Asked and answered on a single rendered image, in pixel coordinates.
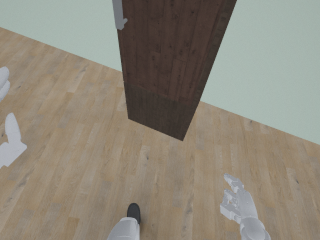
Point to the robot right hand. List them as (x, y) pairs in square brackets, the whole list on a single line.
[(242, 205)]

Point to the handle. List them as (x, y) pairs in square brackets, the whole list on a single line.
[(118, 14)]

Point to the robot left shin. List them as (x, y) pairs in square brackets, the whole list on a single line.
[(129, 218)]

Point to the robot left foot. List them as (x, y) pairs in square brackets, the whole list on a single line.
[(133, 211)]

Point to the right robot forearm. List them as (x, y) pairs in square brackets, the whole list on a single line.
[(253, 229)]

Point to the robot left hand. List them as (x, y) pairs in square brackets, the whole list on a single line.
[(10, 151)]

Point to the cupboard door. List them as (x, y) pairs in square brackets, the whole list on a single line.
[(165, 43)]

